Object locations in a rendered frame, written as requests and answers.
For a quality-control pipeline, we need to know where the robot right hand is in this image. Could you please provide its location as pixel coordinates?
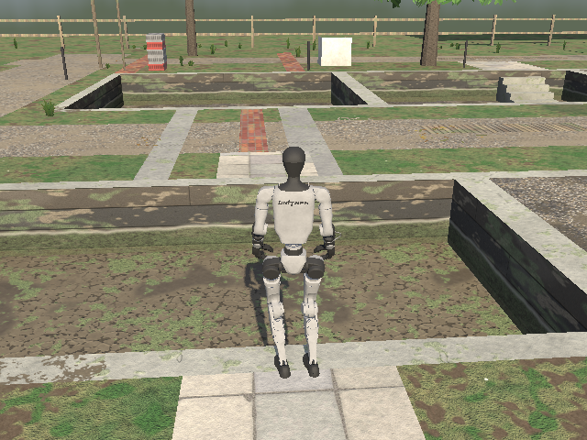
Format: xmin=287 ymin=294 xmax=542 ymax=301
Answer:
xmin=314 ymin=244 xmax=335 ymax=260

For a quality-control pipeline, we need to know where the right robot forearm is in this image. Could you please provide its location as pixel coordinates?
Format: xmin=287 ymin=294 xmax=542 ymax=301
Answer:
xmin=323 ymin=224 xmax=336 ymax=249

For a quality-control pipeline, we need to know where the left robot forearm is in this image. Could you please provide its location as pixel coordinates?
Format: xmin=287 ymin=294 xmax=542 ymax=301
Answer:
xmin=251 ymin=222 xmax=264 ymax=248

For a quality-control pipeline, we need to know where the humanoid robot torso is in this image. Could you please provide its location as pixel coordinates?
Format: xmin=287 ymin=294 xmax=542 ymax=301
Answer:
xmin=272 ymin=182 xmax=316 ymax=275

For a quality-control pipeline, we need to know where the left robot upper arm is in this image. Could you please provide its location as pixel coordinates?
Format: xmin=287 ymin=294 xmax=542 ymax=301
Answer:
xmin=253 ymin=185 xmax=274 ymax=236

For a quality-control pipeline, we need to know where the right robot thigh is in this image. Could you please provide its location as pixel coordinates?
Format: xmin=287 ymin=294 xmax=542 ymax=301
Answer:
xmin=301 ymin=255 xmax=325 ymax=318

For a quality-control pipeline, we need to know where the right robot upper arm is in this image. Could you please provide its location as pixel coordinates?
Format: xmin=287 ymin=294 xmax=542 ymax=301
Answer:
xmin=313 ymin=186 xmax=333 ymax=237

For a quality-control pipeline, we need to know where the robot left hand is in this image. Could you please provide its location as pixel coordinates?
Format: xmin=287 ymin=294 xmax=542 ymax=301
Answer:
xmin=252 ymin=244 xmax=273 ymax=259

